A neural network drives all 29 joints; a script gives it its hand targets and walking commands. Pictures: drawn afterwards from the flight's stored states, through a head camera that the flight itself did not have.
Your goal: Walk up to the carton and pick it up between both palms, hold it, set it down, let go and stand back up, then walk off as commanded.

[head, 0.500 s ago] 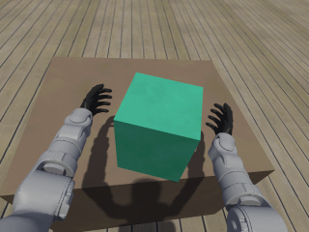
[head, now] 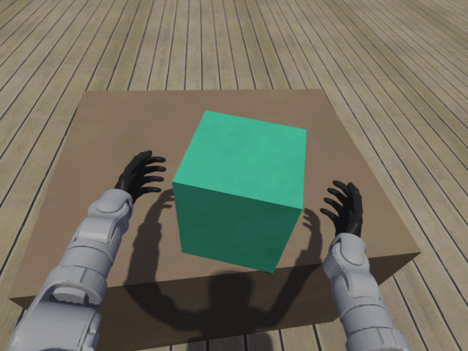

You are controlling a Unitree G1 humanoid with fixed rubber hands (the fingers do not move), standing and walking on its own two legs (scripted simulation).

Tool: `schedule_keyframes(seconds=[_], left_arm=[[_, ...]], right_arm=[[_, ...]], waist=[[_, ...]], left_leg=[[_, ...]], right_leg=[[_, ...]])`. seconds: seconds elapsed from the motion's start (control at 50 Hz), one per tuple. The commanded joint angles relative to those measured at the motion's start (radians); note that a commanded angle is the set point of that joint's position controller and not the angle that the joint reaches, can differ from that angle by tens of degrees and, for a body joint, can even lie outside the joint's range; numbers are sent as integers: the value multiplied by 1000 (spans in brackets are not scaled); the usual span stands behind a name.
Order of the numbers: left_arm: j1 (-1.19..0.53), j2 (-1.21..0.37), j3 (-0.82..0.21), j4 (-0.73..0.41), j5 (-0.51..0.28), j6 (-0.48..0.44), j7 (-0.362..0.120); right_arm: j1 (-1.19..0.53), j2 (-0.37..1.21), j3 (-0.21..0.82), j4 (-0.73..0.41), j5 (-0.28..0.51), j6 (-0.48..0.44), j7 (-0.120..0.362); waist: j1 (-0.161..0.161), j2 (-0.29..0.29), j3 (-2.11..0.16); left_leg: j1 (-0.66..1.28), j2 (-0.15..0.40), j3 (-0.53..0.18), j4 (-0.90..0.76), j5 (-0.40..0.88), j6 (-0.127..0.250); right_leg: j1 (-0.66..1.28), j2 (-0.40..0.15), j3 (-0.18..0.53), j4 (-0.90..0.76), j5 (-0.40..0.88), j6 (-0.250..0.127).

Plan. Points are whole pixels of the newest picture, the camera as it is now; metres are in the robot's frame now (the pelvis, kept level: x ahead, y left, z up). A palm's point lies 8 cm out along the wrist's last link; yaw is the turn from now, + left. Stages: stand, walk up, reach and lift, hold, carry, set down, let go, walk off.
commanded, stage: set down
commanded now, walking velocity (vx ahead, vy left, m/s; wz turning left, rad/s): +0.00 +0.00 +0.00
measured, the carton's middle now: (240, 194) +0.44 -0.04 -0.01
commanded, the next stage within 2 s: none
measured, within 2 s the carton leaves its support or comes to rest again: neither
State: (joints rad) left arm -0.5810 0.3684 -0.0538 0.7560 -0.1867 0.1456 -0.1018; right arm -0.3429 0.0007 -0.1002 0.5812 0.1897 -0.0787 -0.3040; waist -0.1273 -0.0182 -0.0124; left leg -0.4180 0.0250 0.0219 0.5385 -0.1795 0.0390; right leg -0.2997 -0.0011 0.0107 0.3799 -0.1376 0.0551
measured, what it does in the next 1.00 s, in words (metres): stands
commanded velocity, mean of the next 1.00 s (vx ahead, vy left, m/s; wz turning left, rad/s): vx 0.00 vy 0.00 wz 0.00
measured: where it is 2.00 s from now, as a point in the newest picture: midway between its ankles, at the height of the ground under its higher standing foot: outside the picture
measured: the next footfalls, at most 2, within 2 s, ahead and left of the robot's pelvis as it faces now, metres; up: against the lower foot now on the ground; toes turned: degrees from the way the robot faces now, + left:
none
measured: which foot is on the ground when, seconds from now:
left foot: down 0.00-1.00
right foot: down 0.00-1.00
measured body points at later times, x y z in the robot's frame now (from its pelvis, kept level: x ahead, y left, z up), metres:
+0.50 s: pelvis +0.00 +0.00 +0.00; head +0.02 +0.03 +0.45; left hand +0.36 +0.20 +0.02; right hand +0.26 -0.22 +0.03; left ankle +0.06 +0.08 -0.74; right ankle +0.04 -0.16 -0.74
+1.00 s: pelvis +0.02 -0.01 +0.00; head +0.04 +0.02 +0.45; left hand +0.30 +0.22 -0.02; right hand +0.23 -0.22 -0.01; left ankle +0.06 +0.08 -0.74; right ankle +0.04 -0.16 -0.74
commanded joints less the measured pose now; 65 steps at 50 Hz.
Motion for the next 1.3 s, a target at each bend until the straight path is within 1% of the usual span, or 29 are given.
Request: schedule_keyframes(seconds=[0.0, 0.04, 0.06, 0.1, 0.12, 0.16, 0.2, 0.24, 0.26, 0.28, 0.3, 0.32, 0.34, 0.46, 0.52, 0.54, 0.56, 0.62, 0.7, 0.72, 0.74, 0.78, 0.8, 0.92, 0.96, 1.0, 1.08, 1.12, 1.28], left_arm=[[-244, 169, 108, -337, -1, -58, -5], [-191, 175, 105, -337, -10, -54, -10], [-130, 151, 103, -328, 2, -49, -14], [-195, 190, 117, -337, 6, -48, -18], [-101, 178, 128, -348, 11, -57, -15], [-156, 172, 107, -355, -2, -72, -10], [-142, 186, 105, -408, -6, -86, -7], [-113, 183, 97, -384, -20, -99, -8], [-17, 165, 96, -391, -6, -104, -11], [-101, 196, 92, -406, -27, -104, -12], [13, 172, 95, -414, -22, -116, -12], [-42, 198, 94, -426, -30, -120, -16], [35, 186, 98, -424, -33, -127, -18], [134, 172, 83, -457, -53, -160, -28], [109, 196, 76, -458, -75, -178, -29], [183, 181, 82, -477, -71, -185, -32], [248, 170, 79, -495, -61, -189, -38], [370, 167, 93, -517, -43, -211, -51], [277, 191, 86, -523, -72, -231, -51], [362, 180, 89, -524, -69, -246, -48], [349, 186, 94, -544, -71, -258, -48], [435, 189, 82, -570, -81, -279, -48], [517, 173, 92, -564, -73, -286, -51], [478, 227, 74, -541, -105, -328, -55], [508, 217, 70, -515, -101, -329, -52], [572, 212, 78, -516, -93, -331, -52], [580, 218, 79, -470, -83, -323, -63], [598, 226, 92, -502, -81, -337, -66], [689, 204, 117, -494, -54, -344, -79]], right_arm=[[-153, -83, 132, -385, 5, -24, -1], [-97, -74, 136, -378, 4, -11, -2], [-52, -60, 156, -375, 7, -14, 0], [-90, -74, 139, -372, -4, -3, -4], [-10, -49, 155, -393, -3, -9, 1], [-49, -61, 130, -404, -16, -9, 5], [-17, -58, 119, -446, -28, -17, 5], [8, -50, 122, -451, -31, -19, 8], [97, -33, 138, -449, -26, -27, 9], [23, -49, 124, -475, -34, -21, 6], [140, -27, 154, -460, -22, -25, 10], [95, -37, 144, -479, -33, -26, 5], [165, -23, 161, -472, -24, -31, 6], [241, -15, 158, -536, -38, -57, -1], [213, -19, 163, -558, -42, -55, -1], [287, -12, 182, -561, -39, -62, 2], [350, -6, 187, -558, -44, -73, -2], [449, -5, 203, -553, -35, -108, -7], [352, -2, 193, -575, -51, -124, -8], [432, -1, 202, -558, -48, -133, -3], [408, -5, 195, -579, -57, -142, -3], [493, 3, 197, -566, -50, -157, 0], [567, 16, 225, -553, -35, -171, 4], [516, 10, 211, -533, -51, -183, 6], [514, -3, 213, -509, -55, -179, 17], [567, -8, 231, -499, -44, -181, 26], [569, -22, 232, -447, -44, -179, 30], [595, -10, 227, -463, -51, -194, 26], [663, -33, 249, -404, -49, -249, 41]], waist=[[110, 102, -422], [104, 102, -381], [120, 95, -336], [120, 119, -329], [143, 117, -310], [126, 142, -306], [130, 145, -323], [134, 142, -307], [140, 147, -280], [138, 140, -315], [143, 127, -288], [139, 134, -306], [149, 123, -291], [156, 119, -251], [157, 124, -233], [171, 112, -217], [162, 106, -207], [175, 116, -195], [172, 128, -175], [181, 130, -134], [186, 128, -155], [175, 124, -151], [193, 125, -135], [178, 130, -127], [189, 137, -95], [204, 141, -99], [194, 121, -87], [190, 117, -105], [205, 106, -133]], left_leg=[[390, -5, 13, -158, -25, -47], [392, -2, 8, -166, -44, -42], [398, 2, 8, -174, -31, -45], [378, -6, 22, -181, -77, -43], [384, -1, 11, -189, -80, -40], [381, 3, 1, -192, -126, -45], [383, 10, -7, -202, -143, -46], [375, 6, -4, -198, -167, -44], [397, 10, -12, -197, -146, -45], [378, 8, -5, -190, -162, -40], [405, 7, -7, -194, -145, -40], [397, 6, 3, -192, -136, -40], [411, 2, 5, -183, -116, -40], [407, 14, -12, -187, -155, -42], [378, 12, -11, -183, -164, -36], [396, 17, -17, -186, -145, -36], [425, 20, -17, -180, -109, -41], [443, 12, -6, -158, -10, -49], [372, 15, -13, -157, -91, -50], [380, 17, -19, -162, -103, -49], [372, 19, -21, -162, -100, -50], [385, 19, -20, -151, -69, -54], [410, 20, -25, -146, -42, -53], [359, 18, -21, -140, -93, -48], [356, 20, -22, -145, -103, -51], [376, 15, -13, -137, -63, -51], [385, 11, -2, -130, -14, -54], [393, 8, 2, -121, 16, -58], [450, 2, 18, -92, 202, -76]], right_leg=[[156, 38, -62, -26, 90, -42], [164, 34, -62, -30, 84, -45], [171, 34, -57, -36, 83, -47], [163, 30, -53, -42, 29, -51], [173, 29, -56, -40, 31, -52], [146, 29, -60, -37, -12, -56], [155, 30, -59, -31, -13, -56], [145, 27, -58, -32, -41, -58], [151, 28, -58, -33, -23, -60], [141, 25, -54, -33, -38, -61], [157, 25, -53, -39, -34, -61], [149, 20, -47, -42, -34, -62], [151, 20, -47, -44, -29, -62], [136, 17, -46, -43, -74, -70], [124, 14, -43, -41, -97, -72], [134, 16, -44, -43, -87, -72], [142, 19, -41, -45, -55, -75], [170, 20, -34, -49, -6, -79], [133, 16, -33, -41, -83, -78], [134, 17, -33, -41, -91, -78], [136, 16, -33, -33, -90, -79], [145, 18, -31, -28, -58, -81], [154, 19, -33, -29, -48, -82], [123, 8, -20, -33, -117, -85], [109, 10, -17, -30, -139, -87], [119, 15, -16, -32, -112, -88], [117, 19, -15, -41, -95, -84], [138, 11, -2, -44, -54, -81], [141, 29, -10, -45, 60, -72]])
